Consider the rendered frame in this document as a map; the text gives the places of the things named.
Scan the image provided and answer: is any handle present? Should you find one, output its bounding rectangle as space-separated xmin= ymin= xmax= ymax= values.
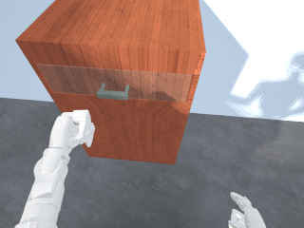
xmin=97 ymin=83 xmax=129 ymax=101

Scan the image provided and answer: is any cabinet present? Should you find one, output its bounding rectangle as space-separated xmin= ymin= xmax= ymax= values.
xmin=15 ymin=0 xmax=206 ymax=165

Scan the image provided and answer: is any left robot hand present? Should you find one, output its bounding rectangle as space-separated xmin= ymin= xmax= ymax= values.
xmin=48 ymin=109 xmax=95 ymax=154

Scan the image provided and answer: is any right robot hand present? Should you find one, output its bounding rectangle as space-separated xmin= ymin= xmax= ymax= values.
xmin=228 ymin=192 xmax=266 ymax=228

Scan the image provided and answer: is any drawer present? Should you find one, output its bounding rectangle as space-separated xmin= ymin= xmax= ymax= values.
xmin=37 ymin=64 xmax=193 ymax=103

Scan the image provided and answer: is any robot left forearm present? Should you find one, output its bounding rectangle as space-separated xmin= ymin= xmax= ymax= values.
xmin=14 ymin=147 xmax=70 ymax=228

